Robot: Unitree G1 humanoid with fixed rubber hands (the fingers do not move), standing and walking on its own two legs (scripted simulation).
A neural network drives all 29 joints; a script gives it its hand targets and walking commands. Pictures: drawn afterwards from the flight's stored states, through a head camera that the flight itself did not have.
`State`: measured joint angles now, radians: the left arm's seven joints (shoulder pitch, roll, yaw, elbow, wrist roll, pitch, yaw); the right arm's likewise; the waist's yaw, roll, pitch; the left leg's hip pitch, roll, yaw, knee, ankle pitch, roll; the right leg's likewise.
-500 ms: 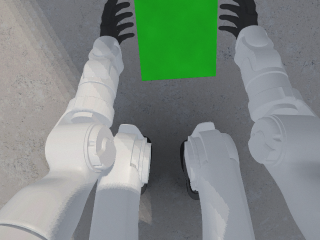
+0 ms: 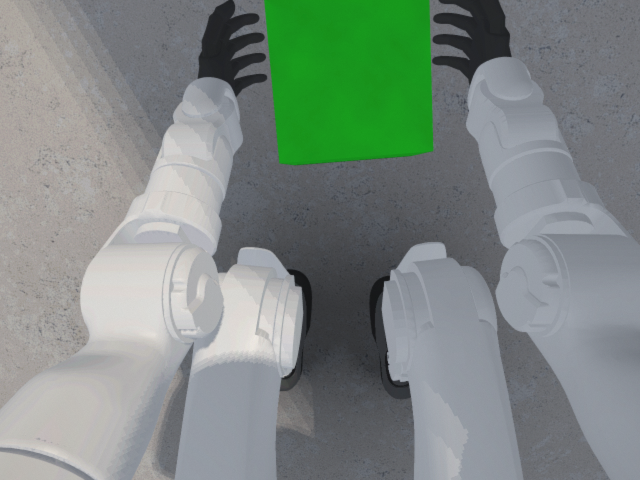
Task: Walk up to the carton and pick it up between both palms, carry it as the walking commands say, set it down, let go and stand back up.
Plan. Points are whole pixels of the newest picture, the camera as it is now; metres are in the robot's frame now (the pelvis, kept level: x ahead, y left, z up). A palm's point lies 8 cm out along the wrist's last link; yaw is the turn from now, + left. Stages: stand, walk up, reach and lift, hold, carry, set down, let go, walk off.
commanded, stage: set down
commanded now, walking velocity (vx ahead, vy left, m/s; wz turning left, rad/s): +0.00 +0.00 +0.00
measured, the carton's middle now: (349, 89) +0.51 -0.03 -0.28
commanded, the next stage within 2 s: none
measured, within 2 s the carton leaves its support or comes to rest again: neither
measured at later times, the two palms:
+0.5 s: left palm (219, 86) +0.50 +0.12 -0.18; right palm (486, 69) +0.50 -0.17 -0.18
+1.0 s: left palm (185, 95) +0.49 +0.16 -0.19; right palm (504, 89) +0.48 -0.19 -0.20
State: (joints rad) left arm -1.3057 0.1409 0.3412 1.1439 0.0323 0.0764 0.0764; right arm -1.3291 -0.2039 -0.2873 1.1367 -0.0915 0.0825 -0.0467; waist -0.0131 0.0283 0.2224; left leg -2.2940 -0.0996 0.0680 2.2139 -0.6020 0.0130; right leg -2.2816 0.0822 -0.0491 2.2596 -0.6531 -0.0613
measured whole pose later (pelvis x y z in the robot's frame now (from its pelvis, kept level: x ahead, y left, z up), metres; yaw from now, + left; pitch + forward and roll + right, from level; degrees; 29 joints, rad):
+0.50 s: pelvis -0.01 +0.00 -0.01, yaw -1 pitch +35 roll +2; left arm -1.37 0.18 0.31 1.24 -0.02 0.03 0.06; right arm -1.37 -0.24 -0.21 1.19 -0.04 0.04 -0.05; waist -0.01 0.03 0.30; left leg -2.28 -0.09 0.07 2.23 -0.58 0.02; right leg -2.27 0.06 -0.06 2.27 -0.62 -0.07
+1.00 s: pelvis -0.02 +0.01 -0.01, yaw -1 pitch +34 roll +1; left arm -1.34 0.31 0.05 1.19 -0.28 0.00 0.11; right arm -1.34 -0.36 -0.01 1.17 0.22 -0.01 -0.06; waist -0.01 0.04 0.36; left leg -2.28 -0.06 0.10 2.22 -0.54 0.05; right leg -2.27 0.02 -0.06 2.26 -0.58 -0.07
